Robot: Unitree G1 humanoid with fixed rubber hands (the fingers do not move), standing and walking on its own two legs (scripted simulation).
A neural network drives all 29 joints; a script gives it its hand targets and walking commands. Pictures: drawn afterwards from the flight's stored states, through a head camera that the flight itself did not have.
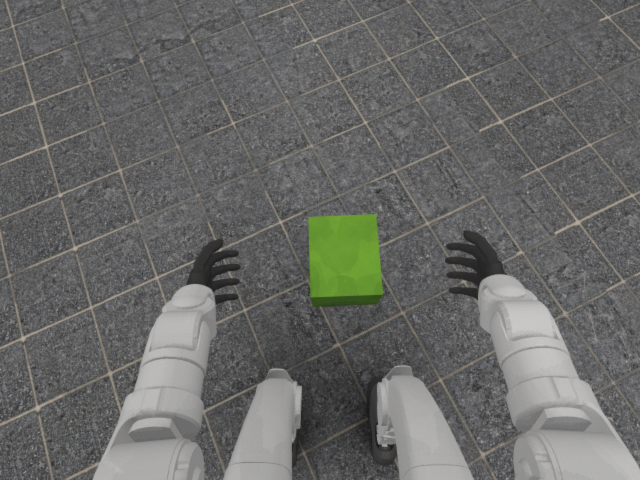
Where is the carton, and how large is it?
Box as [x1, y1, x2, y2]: [308, 214, 382, 306]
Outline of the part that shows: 375,214 308,217 310,297 313,306 377,303 382,295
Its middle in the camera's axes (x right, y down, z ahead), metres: +0.07 +0.06 +1.07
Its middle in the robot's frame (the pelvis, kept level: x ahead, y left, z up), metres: +0.53 -0.01 -0.62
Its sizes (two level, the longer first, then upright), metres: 0.217 0.181 0.143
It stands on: the floor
